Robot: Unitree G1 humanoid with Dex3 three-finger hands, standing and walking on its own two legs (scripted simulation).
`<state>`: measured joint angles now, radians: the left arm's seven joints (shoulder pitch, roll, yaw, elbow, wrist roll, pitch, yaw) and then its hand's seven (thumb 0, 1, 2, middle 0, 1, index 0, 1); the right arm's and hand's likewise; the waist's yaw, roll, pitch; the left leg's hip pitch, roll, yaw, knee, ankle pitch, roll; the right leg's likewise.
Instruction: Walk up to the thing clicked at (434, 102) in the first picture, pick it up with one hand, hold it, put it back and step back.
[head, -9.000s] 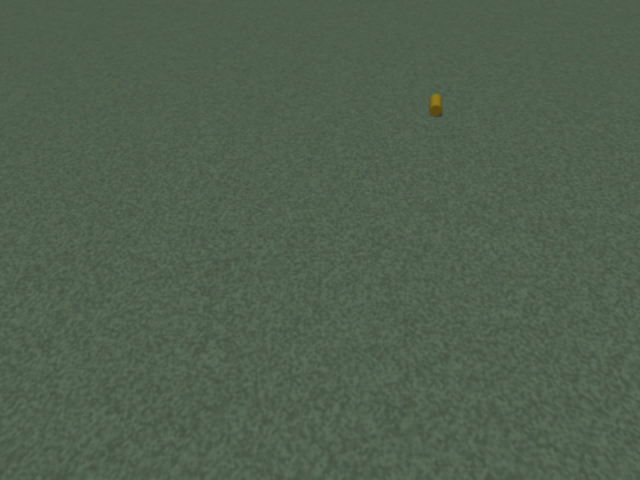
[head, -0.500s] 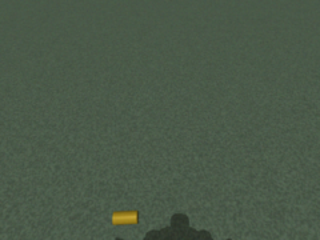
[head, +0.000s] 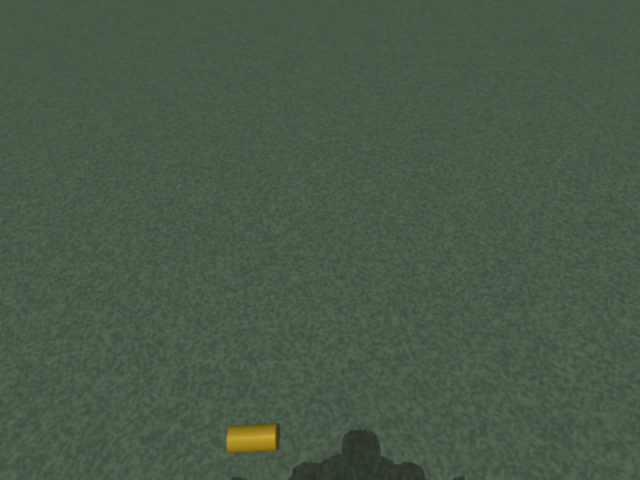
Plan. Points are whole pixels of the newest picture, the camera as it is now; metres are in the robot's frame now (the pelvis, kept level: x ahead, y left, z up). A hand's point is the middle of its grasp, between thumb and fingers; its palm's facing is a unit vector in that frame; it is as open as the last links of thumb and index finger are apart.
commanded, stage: stand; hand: left
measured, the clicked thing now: (253, 437) +0.39 +0.24 -0.75
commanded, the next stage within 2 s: rise first in 1.56 s
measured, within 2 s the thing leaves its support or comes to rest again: neither
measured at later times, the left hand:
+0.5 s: hand out of the picture +0.07 +0.25 -0.16, palm faces -0.04 -0.94 -0.35, open 7.4 cm
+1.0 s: hand out of the picture +0.07 +0.25 -0.16, palm faces -0.04 -0.94 -0.35, open 7.4 cm
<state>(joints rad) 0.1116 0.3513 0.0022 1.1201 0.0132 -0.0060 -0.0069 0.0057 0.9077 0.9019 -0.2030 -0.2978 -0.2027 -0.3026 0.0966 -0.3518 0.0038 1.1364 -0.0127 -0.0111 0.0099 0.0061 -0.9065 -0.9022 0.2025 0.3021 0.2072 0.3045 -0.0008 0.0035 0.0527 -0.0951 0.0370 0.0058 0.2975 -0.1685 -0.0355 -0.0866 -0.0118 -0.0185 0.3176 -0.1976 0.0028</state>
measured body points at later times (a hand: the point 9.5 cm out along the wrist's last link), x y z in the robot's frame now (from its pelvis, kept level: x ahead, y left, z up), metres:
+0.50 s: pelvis +0.00 +0.00 +0.00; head +0.01 +0.00 +0.45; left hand +0.08 +0.30 -0.13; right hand +0.07 -0.30 -0.13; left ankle +0.00 +0.14 -0.75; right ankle -0.01 -0.12 -0.75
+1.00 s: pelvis +0.00 +0.00 +0.00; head +0.01 +0.00 +0.45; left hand +0.08 +0.30 -0.13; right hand +0.07 -0.30 -0.13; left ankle +0.00 +0.14 -0.75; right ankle -0.01 -0.12 -0.75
